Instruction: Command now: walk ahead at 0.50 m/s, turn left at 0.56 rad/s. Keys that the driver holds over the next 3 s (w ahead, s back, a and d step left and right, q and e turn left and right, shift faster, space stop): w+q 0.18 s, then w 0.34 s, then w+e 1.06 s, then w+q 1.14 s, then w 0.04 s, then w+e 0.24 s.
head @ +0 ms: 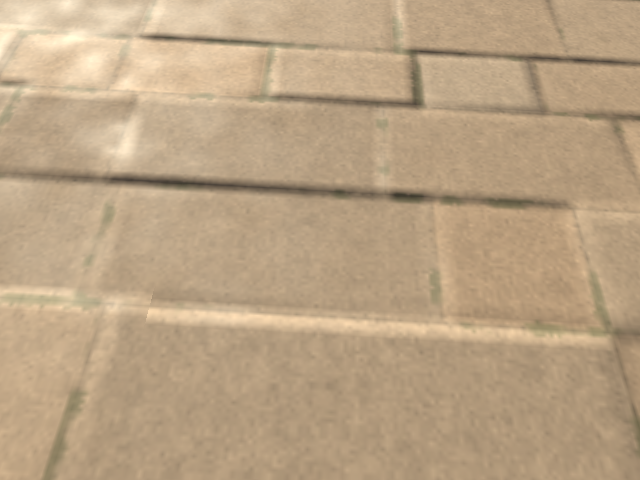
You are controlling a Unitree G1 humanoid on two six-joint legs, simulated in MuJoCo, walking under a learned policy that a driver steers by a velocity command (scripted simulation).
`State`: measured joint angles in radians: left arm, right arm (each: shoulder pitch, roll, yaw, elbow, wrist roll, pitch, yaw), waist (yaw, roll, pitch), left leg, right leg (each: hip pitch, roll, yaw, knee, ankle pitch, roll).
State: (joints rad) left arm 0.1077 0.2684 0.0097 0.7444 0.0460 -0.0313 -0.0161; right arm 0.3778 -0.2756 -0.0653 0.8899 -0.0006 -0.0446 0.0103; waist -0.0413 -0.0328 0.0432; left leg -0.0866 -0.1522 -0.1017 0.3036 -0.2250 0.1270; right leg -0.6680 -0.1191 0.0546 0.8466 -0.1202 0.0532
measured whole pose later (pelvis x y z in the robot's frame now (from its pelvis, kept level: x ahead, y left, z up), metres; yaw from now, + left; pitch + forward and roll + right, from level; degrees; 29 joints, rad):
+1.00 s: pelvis +0.50 +0.04 +0.00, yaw +1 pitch +1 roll +1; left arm 0.18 0.27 0.07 0.82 0.03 0.00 -0.06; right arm 0.39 -0.23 -0.04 0.90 -0.02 -0.09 -0.01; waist -0.03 -0.04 0.02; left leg -0.01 -0.02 0.21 0.24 -0.25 0.04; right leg -0.66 -0.08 -0.02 0.91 -0.07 -0.03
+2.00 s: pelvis +1.05 -0.05 +0.00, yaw -16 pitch +0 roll +0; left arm 0.17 0.26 0.02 0.76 0.05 -0.04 -0.02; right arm 0.39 -0.25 -0.05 0.88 0.00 -0.05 0.02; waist -0.03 -0.04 0.04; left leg -0.15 -0.12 -0.06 0.32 -0.17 0.10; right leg -0.57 -0.06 0.05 0.94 -0.24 0.01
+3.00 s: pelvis +1.54 -0.08 +0.00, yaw +10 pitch +0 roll +0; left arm 0.30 0.25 0.04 0.85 0.02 -0.02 -0.03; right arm 0.28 -0.24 -0.04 0.84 -0.02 -0.06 0.01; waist 0.01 -0.03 0.05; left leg -0.14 -0.08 0.11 0.33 -0.20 0.11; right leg -0.55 -0.08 0.03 1.11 -0.26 -0.03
